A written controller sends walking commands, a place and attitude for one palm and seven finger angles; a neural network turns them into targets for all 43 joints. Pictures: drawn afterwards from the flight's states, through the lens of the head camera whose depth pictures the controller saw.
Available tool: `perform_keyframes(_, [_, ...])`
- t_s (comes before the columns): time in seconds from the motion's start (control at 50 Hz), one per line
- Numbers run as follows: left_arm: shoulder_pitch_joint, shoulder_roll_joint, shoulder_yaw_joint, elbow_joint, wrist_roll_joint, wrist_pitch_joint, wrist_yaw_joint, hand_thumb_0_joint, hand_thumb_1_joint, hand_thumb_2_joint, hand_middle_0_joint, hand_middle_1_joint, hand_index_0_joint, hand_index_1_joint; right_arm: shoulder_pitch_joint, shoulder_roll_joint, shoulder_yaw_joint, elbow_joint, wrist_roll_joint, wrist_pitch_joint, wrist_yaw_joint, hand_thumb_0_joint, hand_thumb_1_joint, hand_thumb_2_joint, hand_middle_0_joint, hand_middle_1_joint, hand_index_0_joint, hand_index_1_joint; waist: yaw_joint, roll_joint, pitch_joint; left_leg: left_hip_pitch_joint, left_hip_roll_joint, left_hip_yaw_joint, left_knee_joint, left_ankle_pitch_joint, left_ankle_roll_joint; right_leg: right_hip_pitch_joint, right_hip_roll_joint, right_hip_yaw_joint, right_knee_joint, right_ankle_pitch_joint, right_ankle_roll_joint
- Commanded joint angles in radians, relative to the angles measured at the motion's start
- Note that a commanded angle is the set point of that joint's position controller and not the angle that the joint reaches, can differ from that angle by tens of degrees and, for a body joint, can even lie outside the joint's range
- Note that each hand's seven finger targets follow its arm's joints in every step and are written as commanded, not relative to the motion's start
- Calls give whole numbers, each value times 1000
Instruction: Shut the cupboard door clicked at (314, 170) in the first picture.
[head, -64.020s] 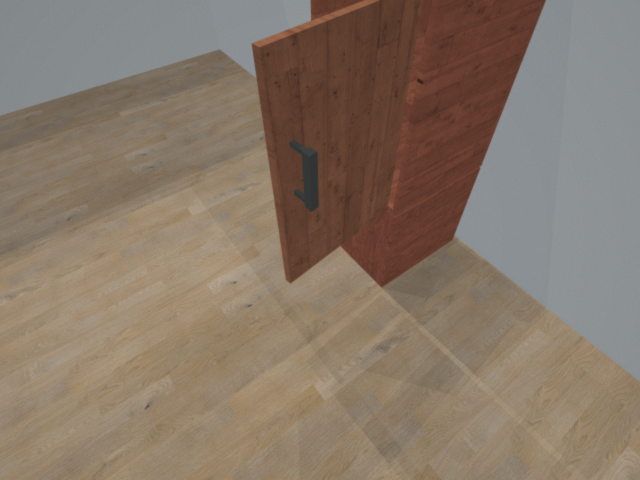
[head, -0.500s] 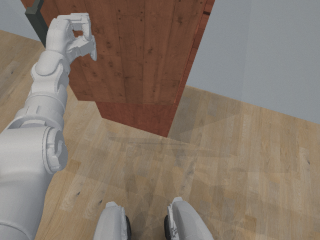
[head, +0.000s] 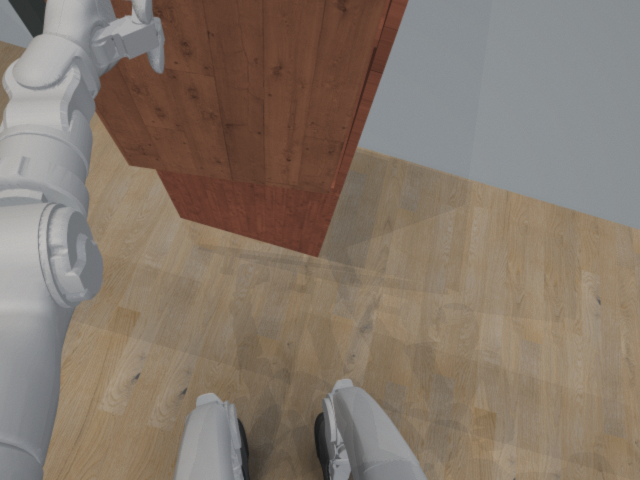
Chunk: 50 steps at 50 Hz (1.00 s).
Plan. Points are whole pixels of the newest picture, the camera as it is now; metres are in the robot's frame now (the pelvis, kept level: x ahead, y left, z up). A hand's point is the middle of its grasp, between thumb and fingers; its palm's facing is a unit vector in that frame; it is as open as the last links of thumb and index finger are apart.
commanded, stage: push the door shut along its arc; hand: left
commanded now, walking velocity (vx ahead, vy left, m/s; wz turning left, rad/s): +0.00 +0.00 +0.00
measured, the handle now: (46, 6) +0.63 +0.20 +0.11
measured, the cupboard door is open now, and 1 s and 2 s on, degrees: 9 0 0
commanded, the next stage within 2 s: pull the fist back off the door in 0.12 s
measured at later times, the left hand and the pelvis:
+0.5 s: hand (179, 12) +0.62 +0.07 +0.11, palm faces +0.19 -0.98 -0.07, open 2.8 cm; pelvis +0.00 +0.01 -0.01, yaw -1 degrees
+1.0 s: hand (177, 80) +0.54 +0.08 +0.10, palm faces +0.14 -0.99 +0.01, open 3.1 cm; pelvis +0.04 -0.01 +0.04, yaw +1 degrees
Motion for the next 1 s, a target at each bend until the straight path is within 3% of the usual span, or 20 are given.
perform_keyframes(0.0, [-638, 97, -5, -202, -10, -47, 1, 0, 900, 900, -1300, -1500, -1300, -1500, 239, -184, -58, 5, -1, -30, -20, 0, -900, -900, 200, 300, 200, 300, -115, 171, -536, 551, -42, -63, -48, 309, 56, 27, 43, 56, -175, 258, -3])
perform_keyframes(0.06, [-681, 77, -20, -236, -9, -52, -7, 0, 900, 900, -1300, -1500, -1300, -1500, 241, -184, -62, 12, -8, -45, -20, 0, -900, -900, 200, 300, 200, 300, -122, 208, -589, 592, -43, -69, -30, 357, 57, 2, 46, 51, -154, 279, -7])
perform_keyframes(0.16, [-720, 78, -31, -196, 11, -26, -9, 0, 900, 900, -1300, -1500, -1300, -1500, 245, -188, -55, 25, -8, -54, -26, 0, -900, -900, 200, 300, 200, 300, -147, 197, -584, 562, -38, -74, -14, 321, 60, -35, 48, 42, -143, 251, -5])
perform_keyframes(0.2, [-738, 73, -43, -191, 22, -17, -4, 0, 900, 900, -1300, -1500, -1300, -1500, 244, -190, -53, 30, -10, -56, -26, 0, -900, -900, 200, 300, 200, 300, -150, 232, -586, 573, -35, -78, -9, 316, 57, -66, 48, 37, -137, 239, -6])
perform_keyframes(0.22, [-741, 103, 164, -222, -55, 4, 200, 0, 900, 900, -1300, -1500, -1300, -1500, 292, -166, -42, -15, -32, -56, -17, 0, -900, -900, 200, 300, 200, 300, -98, 238, -610, 518, -22, -93, -30, 280, 46, -22, 38, 43, -143, 227, -1])
perform_keyframes(0.26, [-651, 28, 130, -182, -8, 19, 368, 0, 900, 900, -1300, -1500, -1300, -1500, 287, -158, -47, -18, -48, -57, 16, 0, -900, -900, 200, 300, 200, 300, -97, 207, -631, 508, -24, -107, -42, 259, 38, -33, 38, 33, -122, 202, 9])
perform_keyframes(0.28, [-652, 14, 153, -167, -2, 24, 433, 0, 900, 900, -1300, -1500, -1300, -1500, 301, -161, -52, -14, -62, -50, 28, 0, -900, -900, 200, 300, 200, 300, -109, 169, -608, 490, -21, -106, -44, 247, 37, -36, 34, 28, -127, 198, 16])
perform_keyframes(0.34, [-641, 11, 169, -250, 104, -19, 643, 0, 900, 900, -1300, -1500, -1300, -1500, 317, -151, -59, -30, -98, -34, 72, 0, -900, -900, 200, 300, 200, 300, -82, 189, -656, 490, -31, -89, -48, 283, 31, 9, 33, 27, -126, 221, 22])
perform_keyframes(0.4, [-634, 23, 115, -261, 249, -82, 732, 0, 900, 900, -1300, -1500, -1300, -1500, 333, -155, -74, -15, -118, -16, 110, 0, -900, -900, 200, 300, 200, 300, -93, 214, -656, 536, -27, -93, -51, 315, 23, -27, 33, 20, -119, 225, 17])
perform_keyframes(0.44, [-622, 1, 74, -312, 269, -114, 717, 0, 900, 900, -1300, -1500, -1300, -1500, 340, -155, -88, -23, -116, 0, 123, 0, -900, -900, 200, 300, 200, 300, -87, 223, -690, 586, -32, -84, -73, 340, 21, 28, 36, 27, -144, 255, 12])
perform_keyframes(0.48, [-582, -2, 79, -312, 230, -120, 670, 0, 900, 900, -1300, -1500, -1300, -1500, 335, -158, -92, -31, -102, 15, 120, 0, -900, -900, 200, 300, 200, 300, -73, 191, -718, 597, -40, -72, -99, 349, 22, 117, 39, 34, -171, 293, 10])
perform_keyframes(0.54, [-501, -4, 114, -230, 145, -81, 608, 0, 900, 900, -1300, -1500, -1300, -1500, 327, -157, -87, -34, -77, 32, 103, 0, -900, -900, 200, 300, 200, 300, -68, 79, -634, 511, -52, -44, -146, 267, 33, 229, 44, 46, -230, 288, 21])
perform_keyframes(0.56, [-489, 21, 146, -237, 127, -83, 600, 0, 900, 900, -1300, -1500, -1300, -1500, 330, -158, -82, -39, -76, 35, 97, 0, -900, -900, 200, 300, 200, 300, -53, 80, -629, 503, -54, -42, -159, 267, 33, 253, 42, 50, -234, 297, 20])
perform_keyframes(0.64, [-361, 26, 202, -301, 88, -152, 613, 0, 900, 900, -1300, -1500, -1300, -1500, 312, -136, -81, -56, -76, 33, 90, 0, -900, -900, 200, 300, 200, 300, -5, 25, -605, 484, -60, -12, -180, 313, 36, 348, 37, 62, -247, 390, 26])
perform_keyframes(0.7, [-248, -46, 154, -349, 113, -236, 625, 0, 900, 900, -1300, -1500, -1300, -1500, 306, -124, -90, -51, -83, 28, 103, 0, -900, -900, 200, 300, 200, 300, 21, 41, -580, 527, -64, 1, -184, 383, 30, 355, 34, 61, -240, 465, 22])
perform_keyframes(0.74, [-160, -143, 82, -349, 124, -255, 616, 0, 900, 900, -1300, -1500, -1300, -1500, 297, -122, -103, -49, -79, 34, 112, 0, -900, -900, 200, 300, 200, 300, 21, 29, -553, 561, -66, 11, -192, 400, 27, 350, 35, 57, -249, 486, 20])
perform_keyframes(0.76, [-132, -160, 69, -337, 126, -255, 607, 0, 900, 900, -1300, -1500, -1300, -1500, 301, -123, -107, -45, -78, 38, 111, 0, -900, -900, 200, 300, 200, 300, 21, 23, -540, 579, -66, 12, -197, 417, 26, 355, 34, 56, -252, 504, 18])
perform_keyframes(0.86, [-57, -301, -19, -418, 43, -216, 562, 0, 900, 900, -1300, -1500, -1300, -1500, 260, -121, -124, -62, -52, 68, 100, 0, -900, -900, 200, 300, 200, 300, 35, 14, -530, 646, -80, 28, -232, 438, 24, 418, 31, 57, -292, 566, 18])
perform_keyframes(0.92, [-63, -325, -25, -554, 4, -257, 571, 0, 900, 900, -1300, -1500, -1300, -1500, 219, -112, -129, -65, -46, 64, 90, 0, -900, -900, 200, 300, 200, 300, 48, 18, -561, 706, -80, 25, -232, 480, 22, 438, 27, 57, -289, 608, 20])
perform_keyframes(0.98, [-72, -344, -59, -697, 17, -327, 596, 0, 900, 900, -1300, -1500, -1300, -1500, 191, -99, -132, -55, -50, 48, 86, 0, -900, -900, 200, 300, 200, 300, 63, 78, -612, 786, -79, 16, -218, 557, 19, 429, 22, 57, -262, 651, 19])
